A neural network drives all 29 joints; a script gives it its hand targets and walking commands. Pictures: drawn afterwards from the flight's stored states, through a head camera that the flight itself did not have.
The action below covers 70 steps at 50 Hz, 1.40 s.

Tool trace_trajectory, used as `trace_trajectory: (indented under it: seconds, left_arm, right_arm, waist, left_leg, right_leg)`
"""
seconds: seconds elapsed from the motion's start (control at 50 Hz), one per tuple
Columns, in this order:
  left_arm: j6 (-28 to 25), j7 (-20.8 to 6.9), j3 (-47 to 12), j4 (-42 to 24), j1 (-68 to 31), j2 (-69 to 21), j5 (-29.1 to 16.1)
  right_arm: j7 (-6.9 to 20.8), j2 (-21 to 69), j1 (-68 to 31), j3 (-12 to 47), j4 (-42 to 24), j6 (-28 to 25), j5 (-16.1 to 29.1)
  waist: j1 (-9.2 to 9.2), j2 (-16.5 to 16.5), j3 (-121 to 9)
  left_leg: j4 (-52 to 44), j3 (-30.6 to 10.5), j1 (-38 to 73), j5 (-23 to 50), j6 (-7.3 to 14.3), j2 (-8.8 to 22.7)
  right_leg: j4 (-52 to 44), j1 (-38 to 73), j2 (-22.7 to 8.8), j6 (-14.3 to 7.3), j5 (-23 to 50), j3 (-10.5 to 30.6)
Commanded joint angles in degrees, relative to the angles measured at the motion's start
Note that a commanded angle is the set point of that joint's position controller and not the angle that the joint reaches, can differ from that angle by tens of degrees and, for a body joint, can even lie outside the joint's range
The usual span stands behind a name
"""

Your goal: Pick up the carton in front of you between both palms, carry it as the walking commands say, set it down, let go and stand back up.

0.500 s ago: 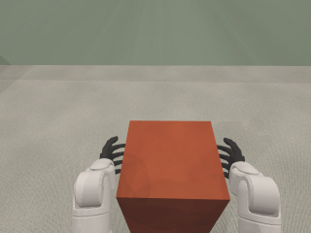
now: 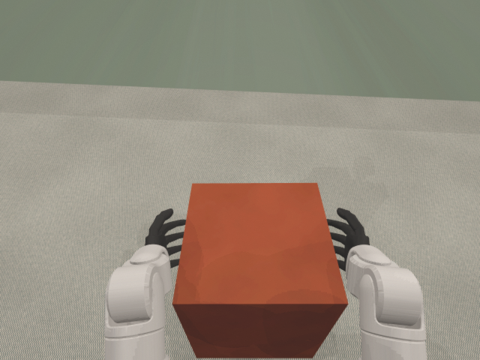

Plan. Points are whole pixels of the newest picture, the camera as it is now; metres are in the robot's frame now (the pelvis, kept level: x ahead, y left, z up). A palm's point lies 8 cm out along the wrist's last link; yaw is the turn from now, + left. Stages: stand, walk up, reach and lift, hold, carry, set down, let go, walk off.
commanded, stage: carry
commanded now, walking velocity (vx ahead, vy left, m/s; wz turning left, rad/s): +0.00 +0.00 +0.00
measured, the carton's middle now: (254, 274) +0.28 +0.00 -0.01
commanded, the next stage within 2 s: hold in 1.64 s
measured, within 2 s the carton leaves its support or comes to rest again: neither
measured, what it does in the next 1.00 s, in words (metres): steps on the spot: right foot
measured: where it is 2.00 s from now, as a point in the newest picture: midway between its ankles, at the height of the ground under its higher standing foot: outside the picture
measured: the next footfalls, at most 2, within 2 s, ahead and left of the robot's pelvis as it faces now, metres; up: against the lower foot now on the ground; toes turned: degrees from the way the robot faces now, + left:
right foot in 0.12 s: +0.09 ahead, -0.13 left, +0.00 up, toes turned +4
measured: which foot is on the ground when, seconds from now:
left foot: down 0.00-1.00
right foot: up 0.00-0.10, down 0.12-1.00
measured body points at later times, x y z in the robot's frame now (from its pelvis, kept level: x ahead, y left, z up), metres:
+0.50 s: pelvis +0.12 -0.02 +0.00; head +0.09 -0.02 +0.45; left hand +0.39 +0.14 +0.08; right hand +0.39 -0.16 +0.08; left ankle +0.08 +0.08 -0.73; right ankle +0.05 -0.13 -0.73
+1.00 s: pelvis +0.09 -0.02 +0.00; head +0.06 -0.02 +0.45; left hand +0.36 +0.14 +0.06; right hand +0.36 -0.17 +0.06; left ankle +0.08 +0.09 -0.73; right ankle +0.05 -0.13 -0.73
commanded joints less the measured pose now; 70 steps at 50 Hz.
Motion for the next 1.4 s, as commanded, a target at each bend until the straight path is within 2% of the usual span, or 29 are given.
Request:
trace_trajectory:
  seconds: [0.0, 0.04, 0.08, 0.1, 0.12, 0.14, 0.16, 0.2, 0.24, 0.3, 0.4, 0.5, 0.7, 0.88, 1.12, 1.26, 1.38]
  left_arm:
    - [-1.43, -15.15, -44.95, -6.27, -28.75, -56.26, -26.02]
    - [-2.20, -14.64, -45.09, -6.96, -26.27, -56.31, -25.64]
    - [-2.47, -14.38, -44.96, -7.79, -24.40, -55.63, -25.12]
    - [-2.27, -14.38, -44.81, -8.44, -24.36, -54.80, -25.06]
    - [-1.94, -14.44, -44.67, -8.64, -24.47, -54.03, -24.90]
    - [-1.66, -14.54, -44.41, -8.29, -25.47, -53.37, -24.59]
    - [-1.18, -14.68, -43.91, -7.43, -25.52, -52.80, -24.56]
    - [-0.19, -15.00, -42.44, -3.93, -22.41, -51.05, -23.95]
    - [0.35, -15.27, -41.49, -0.59, -20.28, -50.20, -23.28]
    - [0.37, -15.56, -41.22, 1.08, -22.00, -50.93, -23.41]
    - [-0.17, -15.54, -42.01, -1.15, -27.02, -52.94, -24.98]
    - [-0.21, -15.18, -42.28, -2.73, -26.55, -52.89, -25.13]
    - [-2.70, -15.94, -43.54, 0.31, -24.04, -53.93, -23.37]
    - [-9.43, -16.01, -41.43, 4.48, -23.28, -51.10, -19.48]
    - [-21.70, -15.86, -32.52, 15.88, -23.92, -47.40, -11.27]
    - [-30.93, -16.63, -26.20, 26.01, -28.65, -49.47, -6.65]
    - [-33.81, -17.35, -27.33, 27.75, -30.22, -52.95, -6.71]
  right_arm:
    - [15.35, 56.53, -24.07, 40.00, -5.23, -0.96, 24.44]
    - [15.43, 56.46, -22.46, 40.41, -6.39, -1.48, 24.63]
    - [15.51, 55.38, -21.63, 40.78, -7.16, -1.73, 24.57]
    - [15.47, 54.70, -21.47, 40.88, -7.44, -1.80, 24.46]
    - [15.43, 53.71, -21.85, 41.00, -7.95, -1.64, 24.30]
    - [15.42, 53.14, -22.89, 41.46, -8.56, -1.07, 24.42]
    - [15.40, 52.44, -23.28, 41.33, -8.09, -0.43, 24.43]
    - [15.25, 50.55, -22.08, 40.61, -5.83, 0.65, 23.72]
    - [15.16, 49.50, -20.69, 40.12, -2.91, 1.35, 22.78]
    - [15.26, 50.24, -22.09, 39.98, -0.96, 1.47, 22.61]
    - [15.14, 52.57, -26.16, 40.52, -2.44, 0.98, 23.90]
    - [14.81, 52.70, -25.08, 40.49, -3.37, 0.84, 23.87]
    - [15.57, 53.59, -22.53, 41.48, -0.81, -1.67, 22.05]
    - [15.80, 50.90, -22.18, 39.33, 3.64, -8.39, 18.40]
    - [15.68, 46.96, -22.57, 30.23, 15.04, -20.76, 9.91]
    - [16.44, 49.18, -27.19, 23.95, 25.19, -29.92, 5.32]
    - [17.15, 52.65, -28.82, 24.85, 26.99, -32.90, 5.46]
  waist:
    - [0.10, 10.65, -22.97]
    - [-0.13, 11.01, -25.08]
    - [0.41, 9.06, -25.38]
    - [0.33, 8.51, -25.04]
    - [0.36, 6.87, -24.12]
    - [-0.26, 3.39, -21.70]
    - [-0.17, 1.02, -20.18]
    - [0.08, 0.41, -18.78]
    - [0.21, -0.21, -18.56]
    - [0.26, -0.03, -18.31]
    - [0.24, 1.13, -18.84]
    - [0.26, 1.97, -20.87]
    - [0.32, 1.94, -18.16]
    - [0.34, 2.15, -15.20]
    - [0.21, 2.27, -13.85]
    - [0.26, 2.33, -14.99]
    - [0.26, 2.39, -17.25]
  left_leg:
    - [-7.45, -13.74, 24.96, 25.85, 1.97, 14.87]
    - [-6.34, -11.18, 25.15, 21.43, 1.63, 13.55]
    - [-3.89, -7.62, 22.32, 18.72, 0.16, 11.79]
    - [-2.93, -7.08, 19.43, 14.27, -1.13, 10.80]
    - [-1.93, -6.12, 17.48, 9.33, -2.70, 9.91]
    - [-1.71, -5.95, 16.36, 7.80, -4.13, 7.80]
    - [-0.79, -6.68, 16.15, 10.21, -4.63, 7.93]
    - [2.51, -7.16, 16.13, 16.71, -4.64, 8.08]
    - [5.16, -7.27, 15.56, 23.11, -4.63, 7.82]
    - [6.51, -6.86, 14.38, 24.14, -5.22, 7.20]
    - [7.02, -6.95, 14.85, 24.32, -5.26, 7.06]
    - [7.73, -7.28, 15.97, 25.44, -4.68, 7.29]
    - [5.99, -7.83, 14.13, 17.29, -4.29, 7.70]
    - [2.88, -8.53, 12.99, 9.75, -3.89, 7.86]
    - [0.51, -9.07, 11.67, 3.04, -3.97, 7.80]
    - [0.09, -9.23, 11.43, 1.23, -3.93, 7.70]
    - [0.50, -9.31, 12.24, 2.22, -3.86, 7.65]
  right_leg:
    - [-10.96, -3.29, -0.05, -0.72, 1.66, 0.79]
    - [-16.17, 0.01, 0.41, -0.64, 8.62, -1.15]
    - [-25.30, 5.76, -0.87, -0.34, 23.32, -2.71]
    - [-26.55, 9.09, -2.51, -0.17, 28.08, -2.03]
    - [-26.69, 9.30, -5.99, -0.53, 29.99, 0.89]
    - [-22.72, 7.56, -7.87, -1.11, 35.33, 2.21]
    - [-21.18, 7.06, -7.76, -1.26, 37.77, 1.30]
    - [-20.37, 6.73, -7.39, -1.30, 42.78, 1.04]
    - [-18.49, 7.16, -6.94, -1.41, 50.98, 0.86]
    - [-17.41, 7.51, -6.80, -1.43, 55.55, 0.39]
    - [-16.71, 7.69, -6.43, -1.51, 54.13, -0.11]
    - [-15.74, 8.26, -6.10, -1.75, 51.68, -0.42]
    - [-17.31, 6.80, -6.20, -2.22, 43.27, -0.25]
    - [-20.23, 5.16, -6.03, -2.71, 33.61, 0.35]
    - [-22.69, 2.83, -5.97, -3.14, 25.53, 0.77]
    - [-22.88, 2.30, -5.83, -3.46, 23.31, 0.96]
    - [-22.22, 2.89, -5.76, -3.60, 24.32, 0.93]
